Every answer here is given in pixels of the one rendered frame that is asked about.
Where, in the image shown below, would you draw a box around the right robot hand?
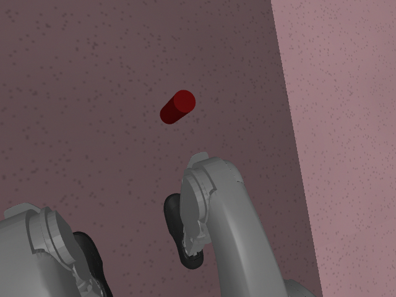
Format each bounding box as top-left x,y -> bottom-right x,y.
283,279 -> 316,297

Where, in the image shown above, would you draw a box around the right robot foot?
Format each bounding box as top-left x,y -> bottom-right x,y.
164,193 -> 204,270

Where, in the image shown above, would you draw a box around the left robot foot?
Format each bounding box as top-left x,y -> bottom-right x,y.
73,231 -> 113,297

